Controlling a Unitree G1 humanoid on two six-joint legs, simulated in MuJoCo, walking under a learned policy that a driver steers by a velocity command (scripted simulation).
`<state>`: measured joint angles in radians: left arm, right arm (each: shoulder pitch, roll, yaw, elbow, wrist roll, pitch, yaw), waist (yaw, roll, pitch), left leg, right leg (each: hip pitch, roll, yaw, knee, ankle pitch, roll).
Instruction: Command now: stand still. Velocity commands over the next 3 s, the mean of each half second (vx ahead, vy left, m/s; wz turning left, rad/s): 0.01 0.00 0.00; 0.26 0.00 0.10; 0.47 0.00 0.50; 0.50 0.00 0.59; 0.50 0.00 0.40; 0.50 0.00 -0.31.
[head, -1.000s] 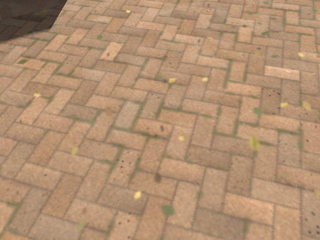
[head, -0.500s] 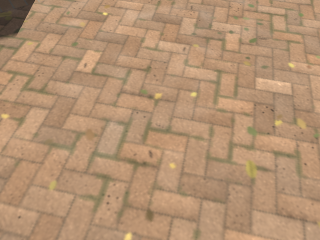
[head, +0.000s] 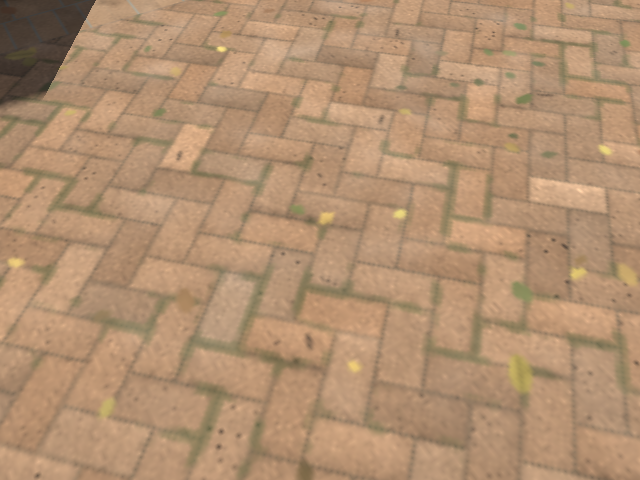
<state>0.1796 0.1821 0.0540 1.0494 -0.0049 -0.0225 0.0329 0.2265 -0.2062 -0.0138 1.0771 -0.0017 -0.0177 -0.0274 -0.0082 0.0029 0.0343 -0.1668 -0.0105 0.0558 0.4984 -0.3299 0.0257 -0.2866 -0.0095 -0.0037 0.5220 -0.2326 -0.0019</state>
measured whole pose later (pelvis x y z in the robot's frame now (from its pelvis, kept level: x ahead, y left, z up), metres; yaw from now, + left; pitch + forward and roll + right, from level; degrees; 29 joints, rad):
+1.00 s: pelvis +0.10 -0.06 +0.00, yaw +4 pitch +1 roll +0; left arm 0.28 0.20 0.06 1.10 -0.01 -0.12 0.00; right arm 0.32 -0.24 -0.06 1.03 0.05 -0.08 -0.01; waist 0.01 0.04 -0.02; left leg -0.45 0.02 -0.07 1.17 -0.32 0.09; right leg -0.21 -0.02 -0.12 0.48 -0.28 -0.03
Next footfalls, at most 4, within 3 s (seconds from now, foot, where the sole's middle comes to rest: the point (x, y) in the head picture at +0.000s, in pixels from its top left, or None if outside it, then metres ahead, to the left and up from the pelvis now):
0.88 right None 0.13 -0.16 -0.77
1.40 left None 0.43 0.12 -0.77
1.92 right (298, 355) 0.78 0.08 -0.77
2.44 left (134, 358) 0.78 0.46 -0.77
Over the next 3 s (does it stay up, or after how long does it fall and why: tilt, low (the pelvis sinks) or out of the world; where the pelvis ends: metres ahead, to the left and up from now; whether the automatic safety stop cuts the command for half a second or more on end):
stays up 0.98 0.48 -0.02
